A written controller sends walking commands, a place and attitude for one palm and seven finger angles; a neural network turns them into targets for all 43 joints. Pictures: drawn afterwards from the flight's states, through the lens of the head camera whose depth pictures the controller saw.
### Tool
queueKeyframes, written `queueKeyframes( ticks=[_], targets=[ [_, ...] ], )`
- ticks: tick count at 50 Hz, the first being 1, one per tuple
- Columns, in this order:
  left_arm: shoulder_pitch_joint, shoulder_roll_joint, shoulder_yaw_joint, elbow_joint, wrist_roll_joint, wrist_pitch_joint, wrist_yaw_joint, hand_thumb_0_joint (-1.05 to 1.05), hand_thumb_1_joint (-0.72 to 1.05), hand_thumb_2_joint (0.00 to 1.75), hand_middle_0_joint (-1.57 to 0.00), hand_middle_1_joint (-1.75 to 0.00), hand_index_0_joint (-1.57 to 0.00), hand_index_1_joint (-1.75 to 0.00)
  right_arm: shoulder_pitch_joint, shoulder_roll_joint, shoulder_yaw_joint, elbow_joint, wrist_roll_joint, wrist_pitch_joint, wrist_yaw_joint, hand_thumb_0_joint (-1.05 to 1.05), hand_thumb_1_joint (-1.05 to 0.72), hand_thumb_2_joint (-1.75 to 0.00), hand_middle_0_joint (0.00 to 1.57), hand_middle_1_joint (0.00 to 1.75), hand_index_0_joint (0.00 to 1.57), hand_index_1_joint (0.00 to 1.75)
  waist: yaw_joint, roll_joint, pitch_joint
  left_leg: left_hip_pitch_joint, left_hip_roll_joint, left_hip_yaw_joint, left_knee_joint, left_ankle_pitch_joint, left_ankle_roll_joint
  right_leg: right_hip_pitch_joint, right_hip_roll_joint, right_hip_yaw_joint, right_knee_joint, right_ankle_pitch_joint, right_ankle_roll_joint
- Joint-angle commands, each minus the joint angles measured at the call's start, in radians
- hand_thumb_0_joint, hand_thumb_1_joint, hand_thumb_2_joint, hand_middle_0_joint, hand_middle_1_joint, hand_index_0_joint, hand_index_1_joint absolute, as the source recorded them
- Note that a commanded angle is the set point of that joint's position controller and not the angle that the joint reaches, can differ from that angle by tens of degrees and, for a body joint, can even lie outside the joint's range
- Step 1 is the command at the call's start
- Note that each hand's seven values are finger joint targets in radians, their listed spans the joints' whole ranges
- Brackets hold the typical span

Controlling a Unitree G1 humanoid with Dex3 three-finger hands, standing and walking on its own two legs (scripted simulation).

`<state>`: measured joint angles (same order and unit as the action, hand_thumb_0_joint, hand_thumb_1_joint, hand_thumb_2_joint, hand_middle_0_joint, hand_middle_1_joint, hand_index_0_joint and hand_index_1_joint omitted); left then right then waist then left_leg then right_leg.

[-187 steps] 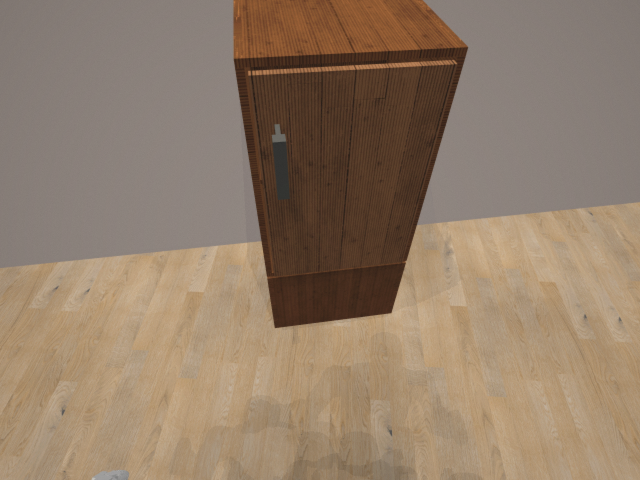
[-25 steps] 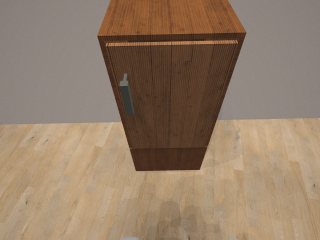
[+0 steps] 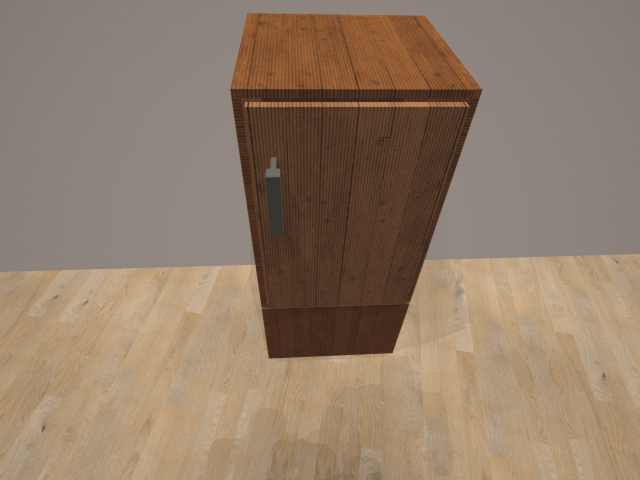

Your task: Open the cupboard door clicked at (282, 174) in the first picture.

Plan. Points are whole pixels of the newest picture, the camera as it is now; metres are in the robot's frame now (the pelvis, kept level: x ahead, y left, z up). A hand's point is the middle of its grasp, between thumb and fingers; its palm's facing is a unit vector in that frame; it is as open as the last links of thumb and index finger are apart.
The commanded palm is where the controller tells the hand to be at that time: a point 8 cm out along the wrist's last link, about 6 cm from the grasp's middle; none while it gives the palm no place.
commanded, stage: come to a stop and stand still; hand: left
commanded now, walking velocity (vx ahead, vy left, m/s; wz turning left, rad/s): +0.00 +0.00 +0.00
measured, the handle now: (275, 196) +0.61 +0.13 -0.01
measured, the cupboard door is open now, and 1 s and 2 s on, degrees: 0 0 0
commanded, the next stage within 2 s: look again from close up in 0.38 s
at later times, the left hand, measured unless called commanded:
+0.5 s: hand out of the picture -0.04 +0.19 -0.17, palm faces +0.02 -0.98 -0.19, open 7.4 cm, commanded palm none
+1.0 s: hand out of the picture +0.05 +0.17 -0.17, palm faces -0.01 -0.98 -0.20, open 7.3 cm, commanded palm none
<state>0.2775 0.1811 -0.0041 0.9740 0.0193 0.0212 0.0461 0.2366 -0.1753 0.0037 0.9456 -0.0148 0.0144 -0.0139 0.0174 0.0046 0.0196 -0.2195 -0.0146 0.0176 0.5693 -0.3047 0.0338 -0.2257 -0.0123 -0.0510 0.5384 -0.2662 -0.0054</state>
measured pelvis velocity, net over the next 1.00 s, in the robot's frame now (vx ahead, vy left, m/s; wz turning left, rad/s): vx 0.03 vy -0.01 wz -0.02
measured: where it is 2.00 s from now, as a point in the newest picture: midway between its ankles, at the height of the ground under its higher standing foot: outside the picture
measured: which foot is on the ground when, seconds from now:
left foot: down 0.00-1.00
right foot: down 0.00-1.00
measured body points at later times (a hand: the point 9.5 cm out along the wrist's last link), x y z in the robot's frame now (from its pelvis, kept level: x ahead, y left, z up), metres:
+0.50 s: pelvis -0.02 +0.02 +0.00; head -0.01 +0.03 +0.45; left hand -0.04 +0.24 -0.16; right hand -0.02 -0.21 -0.15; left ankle +0.01 +0.10 -0.73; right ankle +0.02 -0.12 -0.73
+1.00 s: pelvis +0.03 -0.01 +0.01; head +0.04 +0.00 +0.46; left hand +0.05 +0.22 -0.15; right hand +0.05 -0.24 -0.15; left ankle +0.01 +0.10 -0.73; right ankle +0.02 -0.12 -0.73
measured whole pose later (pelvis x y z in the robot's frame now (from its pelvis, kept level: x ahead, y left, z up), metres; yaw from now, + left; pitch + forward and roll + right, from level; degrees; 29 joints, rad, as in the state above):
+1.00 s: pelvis +0.03 -0.01 +0.01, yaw -1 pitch -1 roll +0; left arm 0.28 0.17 -0.02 1.07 0.01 -0.01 0.04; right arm 0.26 -0.16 0.02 1.09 -0.01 -0.03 -0.03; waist 0.00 -0.02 0.02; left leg -0.17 -0.02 0.03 0.48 -0.29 0.02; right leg -0.21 0.02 0.02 0.49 -0.28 -0.02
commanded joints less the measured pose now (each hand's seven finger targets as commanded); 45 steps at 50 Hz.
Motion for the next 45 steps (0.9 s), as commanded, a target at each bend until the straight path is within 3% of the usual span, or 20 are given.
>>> queueKeyframes(
  ticks=[1,8,18,22,25,30,39,45],
  targets=[
    [0.032,0.116,0.025,-0.053,0.004,-0.014,-0.012,0.00,0.90,0.90,-0.20,-0.30,-0.20,-0.30,0.026,-0.139,-0.026,-0.057,-0.009,-0.026,-0.004,0.00,-0.90,-0.90,0.20,0.30,0.20,0.30,-0.007,0.056,0.109,-0.213,0.122,-0.190,-0.317,-0.268,0.038,0.003,-0.035,0.066,-0.090,-0.105,-0.026],
    [0.054,0.105,0.026,-0.044,0.008,-0.017,-0.021,0.00,0.90,0.90,-0.20,-0.30,-0.20,-0.30,0.045,-0.144,-0.028,-0.037,-0.009,-0.032,-0.006,0.00,-0.90,-0.90,0.20,0.30,0.20,0.30,0.000,0.041,0.062,-0.210,0.128,-0.211,-0.340,-0.289,0.052,0.018,-0.029,0.069,-0.074,-0.090,-0.026],
    [0.076,0.093,0.017,0.007,0.003,-0.030,-0.019,0.00,0.90,0.90,-0.20,-0.30,-0.20,-0.30,0.093,-0.125,-0.021,0.029,-0.003,-0.037,-0.009,0.00,-0.90,-0.90,0.20,0.30,0.20,0.30,-0.013,-0.002,0.074,-0.168,0.122,-0.197,-0.318,-0.239,0.044,-0.008,-0.048,0.124,-0.111,-0.091,-0.036],
    [0.101,0.082,0.011,0.026,0.001,-0.033,-0.018,0.00,0.90,0.90,-0.20,-0.30,-0.20,-0.30,0.096,-0.121,-0.020,0.047,-0.001,-0.038,-0.009,0.00,-0.90,-0.90,0.20,0.30,0.20,0.30,-0.012,0.027,0.073,-0.156,0.117,-0.188,-0.309,-0.229,0.041,-0.020,-0.050,0.138,-0.111,-0.083,-0.036],
    [0.106,0.076,0.008,0.040,0.001,-0.037,-0.016,0.00,0.90,0.90,-0.20,-0.30,-0.20,-0.30,0.098,-0.111,-0.018,0.059,0.000,-0.042,-0.011,0.00,-0.90,-0.90,0.20,0.30,0.20,0.30,-0.013,0.035,0.075,-0.140,0.114,-0.172,-0.297,-0.190,0.039,-0.024,-0.054,0.141,-0.111,-0.048,-0.038],
    [0.110,0.067,0.004,0.057,-0.001,-0.046,-0.012,0.00,0.90,0.90,-0.20,-0.30,-0.20,-0.30,0.104,-0.093,-0.013,0.075,0.005,-0.049,-0.013,0.00,-0.90,-0.90,0.20,0.30,0.20,0.30,-0.019,-0.023,0.049,-0.079,0.099,-0.125,-0.236,-0.048,0.031,-0.028,-0.071,0.168,-0.129,0.012,-0.039],
    [0.090,0.074,0.008,0.067,-0.004,-0.052,-0.008,0.00,0.90,0.90,-0.20,-0.30,-0.20,-0.30,0.094,-0.081,-0.008,0.103,0.007,-0.062,-0.020,0.00,-0.90,-0.90,0.20,0.30,0.20,0.30,-0.018,-0.008,0.013,-0.007,0.102,-0.083,-0.179,0.186,0.022,0.010,-0.078,0.172,-0.105,0.190,-0.040],
    [0.070,0.089,0.010,0.065,-0.006,-0.052,-0.008,0.00,0.90,0.90,-0.20,-0.30,-0.20,-0.30,0.081,-0.086,-0.007,0.113,0.005,-0.060,-0.022,0.00,-0.90,-0.90,0.20,0.30,0.20,0.30,-0.016,-0.005,0.023,0.003,0.103,-0.073,-0.175,0.209,0.015,0.025,-0.085,0.173,-0.110,0.234,-0.043]
  ],
)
